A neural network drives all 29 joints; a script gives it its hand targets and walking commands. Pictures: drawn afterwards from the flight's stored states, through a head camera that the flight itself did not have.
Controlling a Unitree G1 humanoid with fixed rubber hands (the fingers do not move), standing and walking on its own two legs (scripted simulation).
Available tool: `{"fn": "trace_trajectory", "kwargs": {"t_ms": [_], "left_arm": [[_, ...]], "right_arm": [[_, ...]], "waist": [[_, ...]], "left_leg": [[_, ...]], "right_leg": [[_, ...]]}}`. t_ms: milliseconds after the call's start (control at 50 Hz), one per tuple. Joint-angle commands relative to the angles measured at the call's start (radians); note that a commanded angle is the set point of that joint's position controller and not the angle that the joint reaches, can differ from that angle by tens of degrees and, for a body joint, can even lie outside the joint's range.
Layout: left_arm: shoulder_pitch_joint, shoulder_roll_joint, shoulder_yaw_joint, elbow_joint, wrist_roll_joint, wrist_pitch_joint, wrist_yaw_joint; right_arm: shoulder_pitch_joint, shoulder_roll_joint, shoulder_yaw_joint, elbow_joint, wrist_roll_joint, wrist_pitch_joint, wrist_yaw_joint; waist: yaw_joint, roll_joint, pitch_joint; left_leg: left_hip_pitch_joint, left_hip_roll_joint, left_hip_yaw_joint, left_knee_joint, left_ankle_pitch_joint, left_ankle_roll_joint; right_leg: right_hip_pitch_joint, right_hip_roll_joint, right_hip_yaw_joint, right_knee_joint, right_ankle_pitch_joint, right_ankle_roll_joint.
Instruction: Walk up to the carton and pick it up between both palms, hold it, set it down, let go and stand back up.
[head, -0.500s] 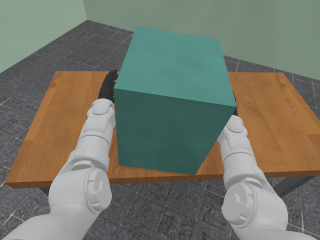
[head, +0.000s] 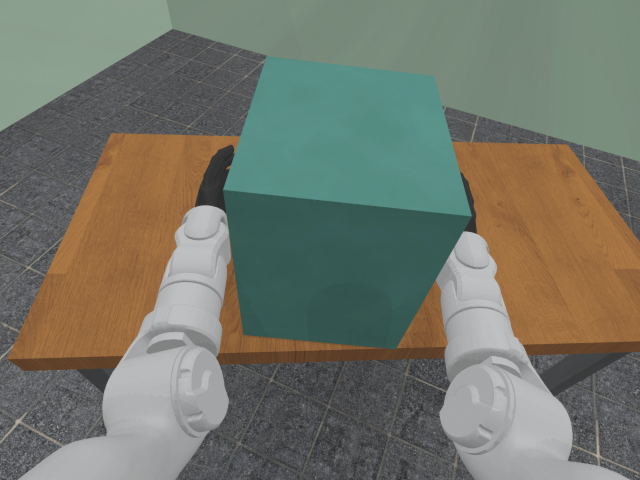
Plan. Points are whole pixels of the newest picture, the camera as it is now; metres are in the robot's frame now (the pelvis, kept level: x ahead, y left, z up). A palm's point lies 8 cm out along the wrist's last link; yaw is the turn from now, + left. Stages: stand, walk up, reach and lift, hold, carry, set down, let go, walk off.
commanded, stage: set down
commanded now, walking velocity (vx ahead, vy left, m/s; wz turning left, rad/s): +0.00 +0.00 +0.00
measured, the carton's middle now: (334, 210) +0.46 +0.03 +0.08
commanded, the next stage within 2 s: none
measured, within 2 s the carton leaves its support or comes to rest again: neither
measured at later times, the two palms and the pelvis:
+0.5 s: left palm (215, 204) +0.42 +0.19 +0.10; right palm (457, 225) +0.43 -0.13 +0.10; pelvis +0.00 +0.00 +0.00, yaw -1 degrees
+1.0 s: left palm (189, 163) +0.44 +0.22 +0.15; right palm (500, 188) +0.46 -0.17 +0.15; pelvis -0.02 +0.01 -0.01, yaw -2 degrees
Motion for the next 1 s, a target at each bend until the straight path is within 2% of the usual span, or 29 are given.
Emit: {"fn": "trace_trajectory", "kwargs": {"t_ms": [0,100,120,160,220,260,280,300,360,400,440,460,500,520,540,560,580,600,620,680,740,780,820,840,860,900,940,960,980], "left_arm": [[-0.624,-0.414,-0.248,-0.07,-0.008,-0.015,-0.068],[-0.634,-0.265,-0.219,-0.064,-0.022,-0.047,-0.039],[-0.647,-0.325,-0.218,-0.058,-0.015,-0.051,-0.048],[-0.655,-0.294,-0.212,-0.023,-0.022,-0.059,-0.053],[-0.643,-0.365,-0.208,-0.019,-0.004,-0.068,-0.066],[-0.629,-0.298,-0.212,-0.015,-0.022,-0.081,-0.056],[-0.624,-0.178,-0.202,-0.01,-0.041,-0.09,-0.034],[-0.642,-0.207,-0.162,-0.011,-0.016,-0.089,-0.033],[-0.646,-0.056,-0.167,-0.005,-0.058,-0.092,0.001],[-0.684,-0.138,-0.174,0.002,-0.056,-0.095,-0.006],[-0.681,-0.065,-0.172,0.018,-0.073,-0.112,0.005],[-0.678,-0.058,-0.163,0.021,-0.071,-0.115,0.007],[-0.661,0.034,-0.168,0.014,-0.095,-0.127,0.025],[-0.673,-0.02,-0.177,0.021,-0.094,-0.129,0.023],[-0.65,0.096,-0.184,0.022,-0.123,-0.134,0.043],[-0.669,0.148,-0.2,0.02,-0.144,-0.134,0.062],[-0.699,0.134,-0.197,0.04,-0.156,-0.124,0.065],[-0.685,0.201,-0.226,0.032,-0.193,-0.119,0.083],[-0.704,0.181,-0.244,0.001,-0.221,-0.11,0.094],[-0.72,0.295,-0.302,-0.009,-0.316,-0.092,0.132],[-0.735,0.376,-0.373,-0.045,-0.409,-0.048,0.158],[-0.739,0.383,-0.4,-0.012,-0.457,-0.02,0.159],[-0.767,0.428,-0.408,-0.135,-0.504,0.021,0.164],[-0.813,0.452,-0.429,-0.215,-0.527,0.052,0.166],[-0.793,0.435,-0.454,-0.122,-0.541,0.081,0.16],[-0.807,0.459,-0.472,-0.228,-0.584,0.145,0.156],[-0.855,0.482,-0.506,-0.179,-0.626,0.196,0.143],[-0.847,0.491,-0.515,-0.137,-0.642,0.213,0.138],[-0.882,0.509,-0.524,-0.213,-0.663,0.226,0.139]], "right_arm": [[-0.64,0.344,0.266,-0.079,-0.012,-0.09,0.107],[-0.607,0.223,0.253,-0.06,0.013,-0.085,0.071],[-0.612,0.294,0.253,-0.057,-0.002,-0.082,0.075],[-0.619,0.272,0.238,-0.053,-0.012,-0.081,0.076],[-0.619,0.339,0.241,-0.049,-0.024,-0.085,0.09],[-0.609,0.26,0.242,-0.059,-0.012,-0.093,0.083],[-0.591,0.126,0.241,-0.052,0.021,-0.094,0.067],[-0.598,0.191,0.225,-0.035,0.003,-0.082,0.061],[-0.589,0.005,0.209,-0.024,0.049,-0.069,0.031],[-0.618,0.118,0.222,-0.022,0.026,-0.06,0.034],[-0.61,0.037,0.225,-0.031,0.042,-0.063,0.026],[-0.61,0.047,0.229,-0.025,0.043,-0.061,0.021],[-0.588,-0.045,0.26,-0.031,0.097,-0.058,0.005],[-0.602,0.029,0.273,-0.025,0.098,-0.056,0.003],[-0.576,-0.13,0.28,-0.03,0.144,-0.056,-0.009],[-0.594,-0.173,0.291,-0.015,0.183,-0.049,-0.023],[-0.619,-0.119,0.31,-0.004,0.196,-0.035,-0.033],[-0.606,-0.235,0.318,-0.015,0.232,-0.029,-0.046],[-0.629,-0.213,0.346,-0.023,0.271,-0.024,-0.05],[-0.648,-0.362,0.411,-0.026,0.381,-0.011,-0.075],[-0.699,-0.491,0.503,-0.04,0.518,0.015,-0.09],[-0.727,-0.516,0.558,-0.025,0.581,0.036,-0.099],[-0.783,-0.588,0.586,-0.11,0.64,0.053,-0.103],[-0.819,-0.623,0.581,-0.147,0.666,0.075,-0.103],[-0.794,-0.598,0.609,-0.069,0.681,0.098,-0.102],[-0.845,-0.661,0.625,-0.115,0.723,0.139,-0.093],[-0.879,-0.659,0.659,-0.063,0.764,0.19,-0.086],[-0.886,-0.658,0.681,-0.025,0.787,0.212,-0.08],[-0.931,-0.684,0.683,-0.079,0.808,0.227,-0.076]], "waist": [[-0.003,0.112,-0.61],[0.004,0.111,-0.621],[-0.004,0.106,-0.58],[-0.009,0.099,-0.585],[-0.008,0.108,-0.583],[-0.01,0.106,-0.633],[0.004,0.119,-0.668],[0.001,0.089,-0.569],[-0.01,0.093,-0.597],[-0.013,0.065,-0.555],[-0.007,0.073,-0.644],[-0.006,0.065,-0.623],[0.001,0.075,-0.668],[-0.003,0.064,-0.618],[0.006,0.086,-0.687],[0.003,0.101,-0.679],[0.0,0.084,-0.627],[-0.002,0.103,-0.696],[-0.001,0.105,-0.716],[0.006,0.132,-0.842],[0.014,0.14,-0.97],[0.018,0.121,-0.961],[0.03,0.107,-1.078],[0.012,0.131,-1.12],[0.001,0.12,-1.008],[0.006,0.112,-1.049],[-0.012,0.079,-0.94],[-0.004,0.07,-0.9],[-0.003,0.075,-0.979]], "left_leg": [[0.59,0.03,0.082,0.081,0.39,-0.064],[0.545,0.02,0.095,0.094,0.383,-0.07],[0.512,0.013,0.097,0.084,0.342,-0.062],[0.501,0.013,0.1,0.071,0.31,-0.063],[0.533,0.015,0.093,0.076,0.336,-0.064],[0.574,0.02,0.089,0.095,0.385,-0.073],[0.584,0.024,0.094,0.11,0.434,-0.083],[0.541,0.019,0.091,0.096,0.365,-0.068],[0.523,0.019,0.096,0.092,0.347,-0.073],[0.491,0.012,0.099,0.085,0.288,-0.058],[0.494,0.012,0.104,0.102,0.345,-0.068],[0.476,0.008,0.105,0.104,0.32,-0.061],[0.462,0.006,0.104,0.116,0.356,-0.068],[0.421,0.003,0.098,0.107,0.307,-0.053],[0.446,0.007,0.104,0.116,0.354,-0.068],[0.431,0.007,0.097,0.129,0.355,-0.065],[0.384,0.005,0.092,0.124,0.289,-0.055],[0.396,0.008,0.089,0.13,0.305,-0.066],[0.4,0.011,0.08,0.143,0.339,-0.065],[0.442,0.02,0.056,0.195,0.413,-0.087],[0.531,0.031,0.024,0.254,0.521,-0.108],[0.508,0.027,0.014,0.278,0.522,-0.104],[0.554,0.03,0.001,0.296,0.591,-0.107],[0.576,0.027,-0.005,0.309,0.622,-0.116],[0.55,0.03,-0.011,0.31,0.567,-0.112],[0.606,0.027,-0.016,0.29,0.544,-0.107],[0.546,0.027,-0.026,0.278,0.461,-0.094],[0.52,0.023,-0.034,0.259,0.393,-0.08],[0.526,0.02,-0.035,0.25,0.396,-0.077]], "right_leg": [[-0.043,0.015,-0.131,-0.024,0.215,0.038],[-0.008,0.016,-0.111,-0.009,0.275,0.045],[0.01,0.012,-0.11,-0.015,0.26,0.047],[0.004,0.01,-0.11,-0.01,0.249,0.048],[-0.014,0.011,-0.114,-0.013,0.244,0.045],[-0.03,0.017,-0.108,-0.011,0.256,0.038],[-0.04,0.025,-0.105,0.001,0.282,0.034],[-0.025,0.018,-0.098,-0.026,0.22,0.039],[-0.041,0.028,-0.094,-0.01,0.234,0.043],[-0.057,0.022,-0.094,-0.024,0.189,0.045],[-0.051,0.027,-0.086,-0.003,0.256,0.044],[-0.034,0.022,-0.082,-0.005,0.245,0.045],[-0.009,0.029,-0.072,0.016,0.306,0.047],[-0.001,0.018,-0.071,0.007,0.278,0.049],[-0.01,0.029,-0.06,0.028,0.326,0.046],[-0.031,0.03,-0.059,0.028,0.317,0.044],[-0.028,0.023,-0.056,0.013,0.268,0.045],[-0.039,0.03,-0.054,0.03,0.298,0.043],[-0.051,0.035,-0.054,0.036,0.329,0.044],[-0.101,0.046,-0.06,0.057,0.363,0.029],[-0.169,0.07,-0.069,0.077,0.411,0.023],[-0.191,0.07,-0.073,0.091,0.423,0.03],[-0.19,0.084,-0.077,0.111,0.492,0.039],[-0.211,0.089,-0.084,0.118,0.516,0.037],[-0.241,0.085,-0.081,0.105,0.454,0.037],[-0.25,0.088,-0.088,0.101,0.447,0.034],[-0.257,0.078,-0.088,0.098,0.408,0.037],[-0.261,0.069,-0.078,0.096,0.376,0.037],[-0.234,0.067,-0.081,0.102,0.402,0.039]]}}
